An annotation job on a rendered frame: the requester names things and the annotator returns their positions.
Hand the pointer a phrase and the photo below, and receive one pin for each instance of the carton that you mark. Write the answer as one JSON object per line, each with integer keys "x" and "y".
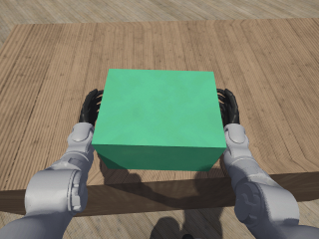
{"x": 159, "y": 120}

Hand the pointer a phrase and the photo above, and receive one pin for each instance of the left robot hand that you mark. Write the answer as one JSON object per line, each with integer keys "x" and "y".
{"x": 90, "y": 106}

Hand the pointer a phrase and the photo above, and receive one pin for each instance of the pedestal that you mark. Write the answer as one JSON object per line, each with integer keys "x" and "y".
{"x": 270, "y": 65}

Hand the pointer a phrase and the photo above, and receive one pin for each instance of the right robot hand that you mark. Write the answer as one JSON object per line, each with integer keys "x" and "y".
{"x": 230, "y": 112}

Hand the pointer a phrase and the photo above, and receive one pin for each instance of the robot right upper arm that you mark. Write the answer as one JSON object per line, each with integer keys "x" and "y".
{"x": 270, "y": 212}

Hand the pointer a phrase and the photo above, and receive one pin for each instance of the right robot forearm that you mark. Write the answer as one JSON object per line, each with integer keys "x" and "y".
{"x": 239, "y": 162}

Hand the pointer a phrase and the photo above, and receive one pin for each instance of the left robot forearm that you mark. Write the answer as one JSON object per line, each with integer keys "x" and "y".
{"x": 79, "y": 154}

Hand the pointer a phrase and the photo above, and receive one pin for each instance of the robot left upper arm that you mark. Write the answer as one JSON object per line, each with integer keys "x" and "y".
{"x": 54, "y": 196}

